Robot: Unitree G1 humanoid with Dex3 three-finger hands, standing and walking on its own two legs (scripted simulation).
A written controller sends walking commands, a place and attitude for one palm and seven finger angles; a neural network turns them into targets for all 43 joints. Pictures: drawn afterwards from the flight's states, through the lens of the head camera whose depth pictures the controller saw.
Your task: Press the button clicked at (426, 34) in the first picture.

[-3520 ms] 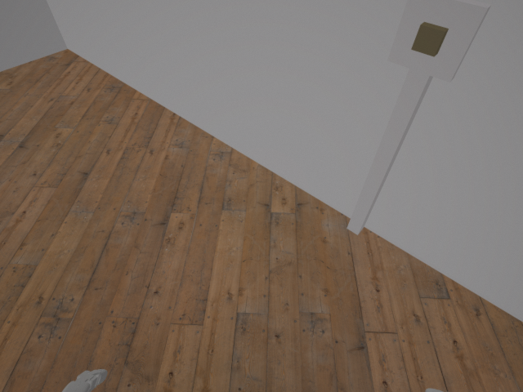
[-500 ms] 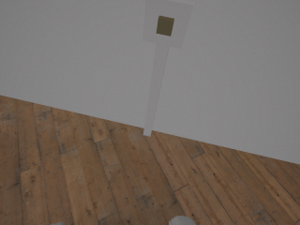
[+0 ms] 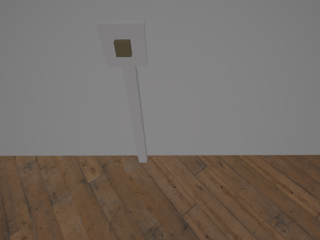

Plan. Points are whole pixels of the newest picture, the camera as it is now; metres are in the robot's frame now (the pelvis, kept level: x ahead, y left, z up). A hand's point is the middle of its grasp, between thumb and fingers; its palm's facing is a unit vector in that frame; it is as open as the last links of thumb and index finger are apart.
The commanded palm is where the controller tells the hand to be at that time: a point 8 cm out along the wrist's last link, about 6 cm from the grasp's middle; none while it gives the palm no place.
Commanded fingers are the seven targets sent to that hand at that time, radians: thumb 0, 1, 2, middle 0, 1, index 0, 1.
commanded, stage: take the last steps up to it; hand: left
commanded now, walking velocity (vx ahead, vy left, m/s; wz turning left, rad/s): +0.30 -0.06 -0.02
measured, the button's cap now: (123, 47) +0.78 +0.16 +0.13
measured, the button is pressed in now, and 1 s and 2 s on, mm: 0 0 0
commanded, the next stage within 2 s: come to a stop and stand still in 0.66 s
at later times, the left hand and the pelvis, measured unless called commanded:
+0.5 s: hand out of the picture +0.13 +0.21 -0.18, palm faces +0.04 -0.99 -0.13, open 7.4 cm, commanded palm none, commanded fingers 0.00 0.90 0.90 -0.20 -0.30 -0.20 -0.30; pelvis +0.15 +0.04 +0.00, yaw -1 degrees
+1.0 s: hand (127, 175) +0.38 +0.14 -0.17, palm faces +0.03 -0.97 -0.23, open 7.2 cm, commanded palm none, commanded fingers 0.00 0.90 0.90 -0.20 -0.30 -0.20 -0.30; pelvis +0.28 -0.03 -0.01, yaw +0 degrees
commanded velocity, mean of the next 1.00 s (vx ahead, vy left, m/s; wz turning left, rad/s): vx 0.10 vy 0.00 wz -0.02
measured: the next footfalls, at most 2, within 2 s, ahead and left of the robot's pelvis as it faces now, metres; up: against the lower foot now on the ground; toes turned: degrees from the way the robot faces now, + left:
left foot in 0.30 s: +0.21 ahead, +0.13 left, +0.00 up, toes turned +10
right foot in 0.80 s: +0.39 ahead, -0.13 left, +0.00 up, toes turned -11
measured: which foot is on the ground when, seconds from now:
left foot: up 0.00-0.28, down 0.30-0.80, up 0.82-1.00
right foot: down 0.00-0.32, up 0.34-0.78, down 0.80-1.00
